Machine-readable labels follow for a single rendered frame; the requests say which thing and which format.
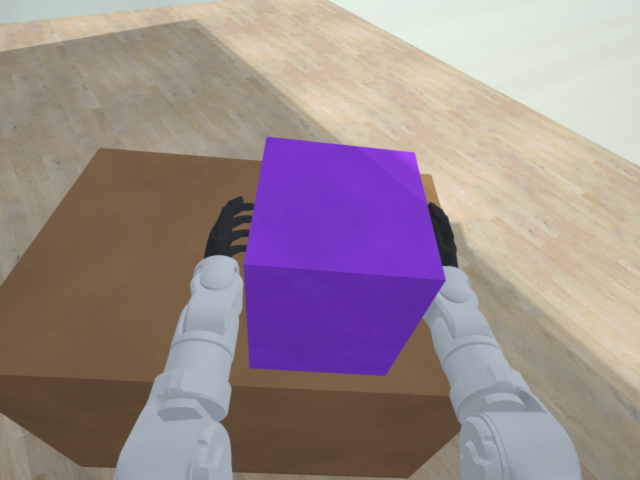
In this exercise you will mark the carton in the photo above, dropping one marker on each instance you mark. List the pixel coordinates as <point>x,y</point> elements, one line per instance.
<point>341,261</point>

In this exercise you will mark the right robot upper arm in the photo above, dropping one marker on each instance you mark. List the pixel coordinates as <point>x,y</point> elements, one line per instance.
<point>515,446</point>

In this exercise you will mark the robot right hand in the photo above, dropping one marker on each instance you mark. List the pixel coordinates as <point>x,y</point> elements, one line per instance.
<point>444,236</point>

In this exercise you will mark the left robot upper arm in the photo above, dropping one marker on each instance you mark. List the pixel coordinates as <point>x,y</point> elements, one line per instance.
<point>195,449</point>

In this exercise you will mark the left robot forearm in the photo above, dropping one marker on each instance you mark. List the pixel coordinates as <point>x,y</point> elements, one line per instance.
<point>194,383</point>

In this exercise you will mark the robot left hand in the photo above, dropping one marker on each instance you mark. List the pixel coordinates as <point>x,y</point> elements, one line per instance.
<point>221,237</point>

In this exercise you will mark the right robot forearm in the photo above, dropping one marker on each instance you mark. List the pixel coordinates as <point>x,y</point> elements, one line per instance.
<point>480,378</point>

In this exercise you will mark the pedestal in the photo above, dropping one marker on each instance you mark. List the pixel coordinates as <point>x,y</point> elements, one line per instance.
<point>89,312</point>

